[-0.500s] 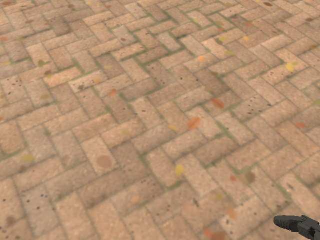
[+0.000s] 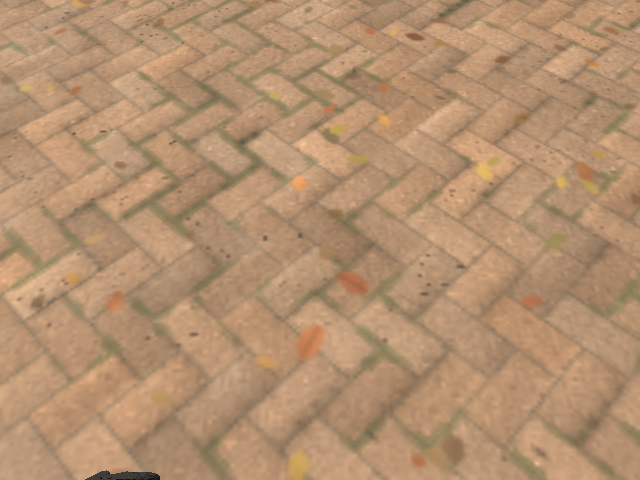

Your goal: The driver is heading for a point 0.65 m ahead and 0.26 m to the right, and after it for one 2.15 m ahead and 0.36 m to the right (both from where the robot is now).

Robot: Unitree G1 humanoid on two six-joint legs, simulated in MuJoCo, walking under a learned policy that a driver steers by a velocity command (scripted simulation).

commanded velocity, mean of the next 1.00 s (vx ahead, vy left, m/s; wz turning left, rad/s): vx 0.49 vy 0.00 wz -0.53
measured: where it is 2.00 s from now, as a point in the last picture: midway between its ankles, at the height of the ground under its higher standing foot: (404, 374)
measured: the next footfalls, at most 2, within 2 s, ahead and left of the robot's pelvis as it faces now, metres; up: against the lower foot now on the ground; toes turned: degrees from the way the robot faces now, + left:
right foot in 0.04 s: +0.20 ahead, -0.11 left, +0.00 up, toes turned -3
left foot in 0.54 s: +0.51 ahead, +0.05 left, +0.00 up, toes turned -21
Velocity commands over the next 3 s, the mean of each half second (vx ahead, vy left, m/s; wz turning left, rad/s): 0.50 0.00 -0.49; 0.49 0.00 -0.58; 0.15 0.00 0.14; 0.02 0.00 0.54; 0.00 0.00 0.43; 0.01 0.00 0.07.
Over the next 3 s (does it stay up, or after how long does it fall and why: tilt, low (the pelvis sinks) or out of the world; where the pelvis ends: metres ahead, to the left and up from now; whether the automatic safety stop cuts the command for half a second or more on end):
stays up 0.67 -0.17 0.01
